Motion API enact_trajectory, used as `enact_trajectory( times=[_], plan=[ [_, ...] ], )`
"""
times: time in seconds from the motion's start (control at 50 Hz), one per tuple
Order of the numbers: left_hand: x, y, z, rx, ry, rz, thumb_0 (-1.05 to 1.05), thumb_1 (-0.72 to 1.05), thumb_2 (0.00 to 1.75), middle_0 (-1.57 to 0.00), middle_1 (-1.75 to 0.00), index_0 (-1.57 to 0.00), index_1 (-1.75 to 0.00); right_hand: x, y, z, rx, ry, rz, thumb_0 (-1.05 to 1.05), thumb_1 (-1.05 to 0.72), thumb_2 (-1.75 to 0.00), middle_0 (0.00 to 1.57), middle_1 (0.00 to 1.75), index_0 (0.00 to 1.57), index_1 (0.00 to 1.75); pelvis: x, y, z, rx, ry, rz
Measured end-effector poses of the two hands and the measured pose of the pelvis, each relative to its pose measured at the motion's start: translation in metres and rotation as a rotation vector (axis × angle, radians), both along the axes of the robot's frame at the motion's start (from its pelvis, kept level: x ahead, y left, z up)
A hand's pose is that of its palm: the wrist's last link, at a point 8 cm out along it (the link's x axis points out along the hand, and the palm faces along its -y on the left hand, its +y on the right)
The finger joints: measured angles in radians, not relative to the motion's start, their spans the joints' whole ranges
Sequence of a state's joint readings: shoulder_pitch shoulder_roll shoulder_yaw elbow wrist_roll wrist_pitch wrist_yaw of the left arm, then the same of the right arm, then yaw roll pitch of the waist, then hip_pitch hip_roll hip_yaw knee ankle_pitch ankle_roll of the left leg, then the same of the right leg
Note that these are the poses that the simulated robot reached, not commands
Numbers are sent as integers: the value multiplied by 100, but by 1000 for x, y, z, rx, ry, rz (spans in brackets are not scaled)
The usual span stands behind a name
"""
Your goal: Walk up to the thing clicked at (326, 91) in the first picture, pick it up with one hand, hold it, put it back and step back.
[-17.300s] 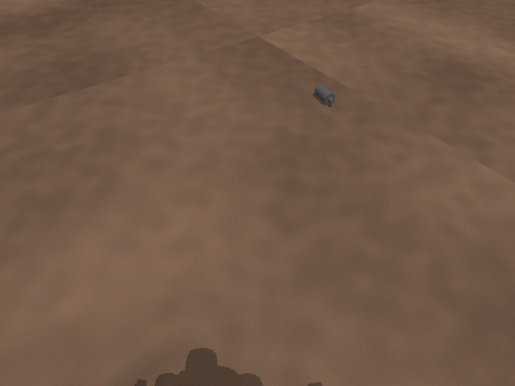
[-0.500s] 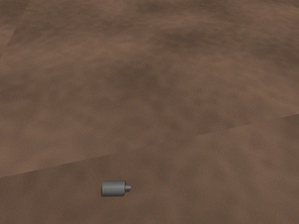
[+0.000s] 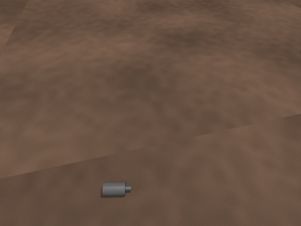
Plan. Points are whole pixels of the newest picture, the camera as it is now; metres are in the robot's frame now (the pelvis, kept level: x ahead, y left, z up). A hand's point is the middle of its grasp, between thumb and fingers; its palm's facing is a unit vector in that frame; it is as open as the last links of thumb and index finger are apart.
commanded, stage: stand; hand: left
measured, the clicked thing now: (117, 188) +0.48 +0.21 -0.74
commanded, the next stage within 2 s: walk up in 0.74 s
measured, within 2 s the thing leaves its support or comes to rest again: neither
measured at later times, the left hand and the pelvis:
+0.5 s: hand out of the picture +0.07 +0.26 -0.16, palm faces -0.03 -0.94 -0.35, open 7.3 cm; pelvis +0.00 +0.00 +0.00, yaw +0 degrees
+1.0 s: hand out of the picture +0.08 +0.24 -0.15, palm faces -0.03 -0.92 -0.40, open 7.3 cm; pelvis +0.02 -0.05 -0.02, yaw -1 degrees
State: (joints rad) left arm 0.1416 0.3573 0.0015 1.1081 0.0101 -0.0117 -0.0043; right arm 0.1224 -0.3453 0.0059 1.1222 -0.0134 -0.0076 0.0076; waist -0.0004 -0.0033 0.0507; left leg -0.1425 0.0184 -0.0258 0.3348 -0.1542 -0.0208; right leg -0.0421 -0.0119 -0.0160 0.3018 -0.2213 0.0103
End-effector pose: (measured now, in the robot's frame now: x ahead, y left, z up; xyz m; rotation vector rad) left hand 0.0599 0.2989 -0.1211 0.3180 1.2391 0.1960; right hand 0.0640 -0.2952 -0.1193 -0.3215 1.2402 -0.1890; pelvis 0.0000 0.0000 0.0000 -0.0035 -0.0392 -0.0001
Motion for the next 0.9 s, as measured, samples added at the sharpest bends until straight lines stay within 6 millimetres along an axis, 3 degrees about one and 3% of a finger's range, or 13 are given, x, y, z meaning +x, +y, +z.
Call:
enact_trajectory(
  times=[0.76, 0.82, 0.9],
  plan=[
    [6, 0, 1, 0, -11, -4, 0, 91, 90, -20, -30, -21, -30, 7, 0, 0, 2, -15, 2, 1, -90, -90, 20, 30, 21, 30, 3, 0, -1, 2, 3, -3],
    [8, 3, 0, -1, -22, 5, 0, 91, 90, -20, -30, -21, -30, 3, -7, 1, -5, -45, -6, 1, -90, -90, 20, 30, 21, 30, 6, -4, -5, 12, 2, -7],
    [12, 2, 2, 18, -19, 10, 0, 91, 90, -20, -30, -21, -30, -12, -30, 3, -34, -37, -20, 1, -90, -90, 21, 30, 21, 30, 10, -19, -7, 29, 4, -11]
  ],
)
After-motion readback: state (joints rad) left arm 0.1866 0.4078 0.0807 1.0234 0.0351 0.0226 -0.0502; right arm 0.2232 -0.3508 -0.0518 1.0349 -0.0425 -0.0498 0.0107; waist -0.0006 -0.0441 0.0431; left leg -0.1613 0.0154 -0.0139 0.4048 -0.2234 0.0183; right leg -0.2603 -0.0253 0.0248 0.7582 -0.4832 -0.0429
